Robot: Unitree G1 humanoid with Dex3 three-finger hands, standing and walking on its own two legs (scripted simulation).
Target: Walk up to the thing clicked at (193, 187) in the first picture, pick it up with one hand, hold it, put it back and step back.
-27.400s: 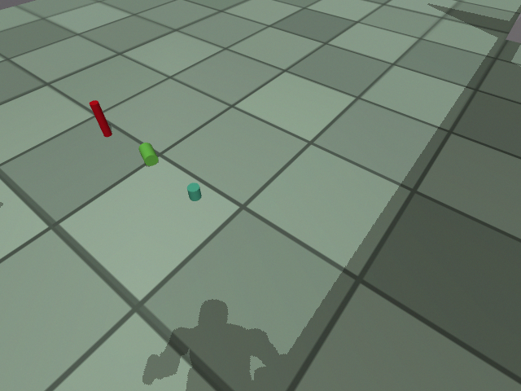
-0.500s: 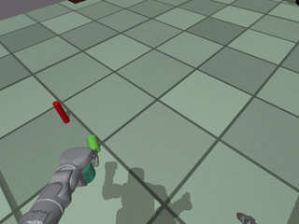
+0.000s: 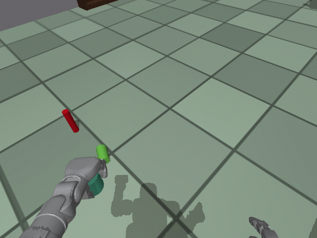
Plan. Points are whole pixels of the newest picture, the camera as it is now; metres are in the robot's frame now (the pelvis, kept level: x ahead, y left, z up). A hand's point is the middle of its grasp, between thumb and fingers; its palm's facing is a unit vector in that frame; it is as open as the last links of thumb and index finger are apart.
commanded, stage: hold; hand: left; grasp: from above
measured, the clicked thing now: (90, 181) +0.31 +0.23 -0.07
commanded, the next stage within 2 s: crouch in 0.76 s
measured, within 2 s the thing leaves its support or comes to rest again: neither
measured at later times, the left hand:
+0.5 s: hand (88, 182) +0.29 +0.22 -0.04, palm faces -0.47 -0.05 -0.88, open 8.3 cm
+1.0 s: hand (89, 181) +0.30 +0.22 -0.05, palm faces -0.47 -0.04 -0.88, open 8.3 cm
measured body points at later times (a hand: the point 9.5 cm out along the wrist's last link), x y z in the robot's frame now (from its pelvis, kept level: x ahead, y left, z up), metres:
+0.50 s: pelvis +0.00 +0.00 +0.00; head +0.01 -0.02 +0.45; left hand +0.31 +0.22 +0.01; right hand +0.15 -0.25 -0.11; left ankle +0.02 +0.12 -0.73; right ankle +0.03 -0.13 -0.73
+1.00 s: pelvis +0.01 +0.00 +0.00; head +0.03 -0.02 +0.45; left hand +0.32 +0.22 +0.00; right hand +0.16 -0.25 -0.11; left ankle +0.02 +0.12 -0.73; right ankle +0.03 -0.13 -0.73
